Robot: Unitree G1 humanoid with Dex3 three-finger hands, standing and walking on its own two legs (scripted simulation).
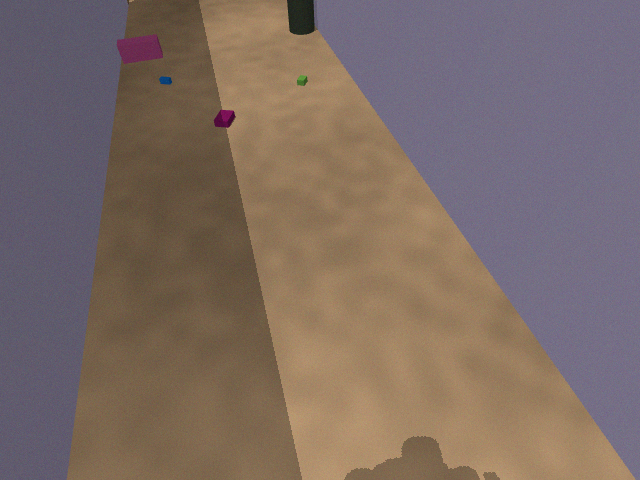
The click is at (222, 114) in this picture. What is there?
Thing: flat box
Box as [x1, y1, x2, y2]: [214, 110, 234, 127]
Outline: 220,110 214,119 215,126 228,127 234,117 234,113 230,110
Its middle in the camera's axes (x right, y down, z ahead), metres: -0.57 -0.70 +2.27
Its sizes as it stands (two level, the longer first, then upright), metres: 0.117 0.082 0.040
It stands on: the floor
